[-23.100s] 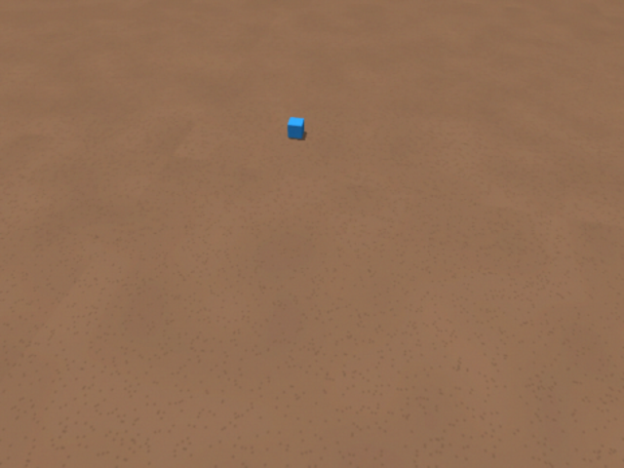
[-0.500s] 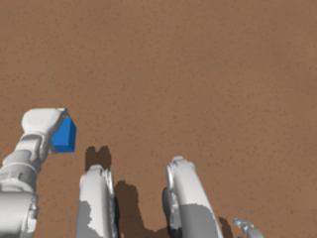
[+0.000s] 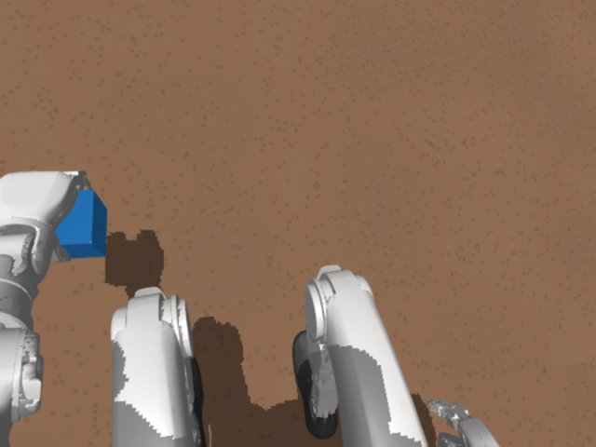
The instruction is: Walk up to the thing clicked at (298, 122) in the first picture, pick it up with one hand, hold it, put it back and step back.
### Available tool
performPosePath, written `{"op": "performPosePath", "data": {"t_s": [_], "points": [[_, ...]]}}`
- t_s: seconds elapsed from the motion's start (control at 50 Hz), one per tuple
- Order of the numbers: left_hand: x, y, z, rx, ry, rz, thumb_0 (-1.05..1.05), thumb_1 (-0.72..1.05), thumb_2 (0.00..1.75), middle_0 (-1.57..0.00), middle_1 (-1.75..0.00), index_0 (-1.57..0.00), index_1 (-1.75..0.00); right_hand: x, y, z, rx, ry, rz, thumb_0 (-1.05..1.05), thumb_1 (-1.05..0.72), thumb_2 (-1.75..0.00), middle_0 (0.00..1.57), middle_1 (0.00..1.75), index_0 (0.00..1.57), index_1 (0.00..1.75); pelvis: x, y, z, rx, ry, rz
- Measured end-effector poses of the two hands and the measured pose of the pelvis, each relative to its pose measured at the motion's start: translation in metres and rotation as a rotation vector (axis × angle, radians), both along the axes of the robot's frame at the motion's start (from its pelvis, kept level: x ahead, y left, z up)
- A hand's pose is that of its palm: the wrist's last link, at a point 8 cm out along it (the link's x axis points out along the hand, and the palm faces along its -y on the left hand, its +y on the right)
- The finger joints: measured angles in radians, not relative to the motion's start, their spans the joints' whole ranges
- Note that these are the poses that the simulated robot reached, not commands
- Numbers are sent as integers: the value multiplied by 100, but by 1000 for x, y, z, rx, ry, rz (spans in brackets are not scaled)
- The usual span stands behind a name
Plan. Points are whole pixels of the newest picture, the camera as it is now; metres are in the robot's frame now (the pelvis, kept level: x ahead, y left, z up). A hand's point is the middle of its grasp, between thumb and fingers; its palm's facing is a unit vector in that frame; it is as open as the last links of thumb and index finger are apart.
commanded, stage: crouch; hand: left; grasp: from above
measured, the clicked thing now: (70, 226) +0.43 +0.27 -0.21
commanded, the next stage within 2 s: lower in 0.26 s
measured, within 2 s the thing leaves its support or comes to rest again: rests again in 1.22 s
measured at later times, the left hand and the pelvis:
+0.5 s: hand (67, 228) +0.43 +0.28 -0.23, palm faces -0.48 -0.03 -0.88, open 10.6 cm; pelvis -0.01 +0.00 -0.05, yaw -1 degrees
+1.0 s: hand (83, 233) +0.43 +0.28 -0.29, palm faces -0.48 -0.05 -0.88, open 10.6 cm; pelvis +0.00 +0.00 -0.09, yaw -3 degrees
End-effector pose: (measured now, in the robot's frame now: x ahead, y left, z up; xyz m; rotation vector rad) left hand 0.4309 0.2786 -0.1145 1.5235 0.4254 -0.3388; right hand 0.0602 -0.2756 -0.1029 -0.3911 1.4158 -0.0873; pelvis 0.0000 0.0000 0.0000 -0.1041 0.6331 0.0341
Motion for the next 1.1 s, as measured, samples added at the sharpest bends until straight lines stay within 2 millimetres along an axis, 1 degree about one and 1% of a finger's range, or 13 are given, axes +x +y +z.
{"op": "performPosePath", "data": {"t_s": [0.16,0.28,0.48,0.62,0.8,0.98,1.1], "points": [[-1,-2,-24,-3,12,-10,-2,-12,56,-63,-64,-69,-58,-18,-1,-20,4,30,-12,0,-91,-91,21,30,20,30,-6,-1,-22,1,-19,-9],[1,-3,-35,-8,3,-11,-2,-12,56,-63,-64,-69,-58,-24,-2,-31,-3,34,-12,0,-91,-90,21,30,20,30,-7,-1,-35,0,-27,-13],[6,1,-51,3,9,6,-2,-13,56,-64,-62,-70,-57,-20,-1,-45,-1,32,7,0,-91,-90,21,30,20,30,-6,-1,-50,-3,-34,-16],[6,1,-75,-13,42,9,-2,-13,56,-65,-62,-71,-57,-17,-2,-54,-4,39,32,0,-91,-90,21,30,20,30,-5,-1,-62,-10,-45,-22],[6,-1,-101,-37,6,-2,-2,-13,56,-65,-62,-71,-56,-17,-5,-66,-22,61,35,0,-91,-90,21,30,20,30,-2,-2,-79,-15,-63,-29],[10,0,-114,-16,13,15,-2,-14,57,-65,-62,-70,-57,-12,-5,-77,-13,60,64,0,-91,-90,21,30,20,30,1,-3,-89,-19,-72,-38],[17,0,-124,-30,11,35,-2,-14,58,-64,-63,-70,-57,-16,-5,-80,-10,67,90,0,-91,-90,21,30,20,30,0,-3,-96,-30,-91,-46]]}}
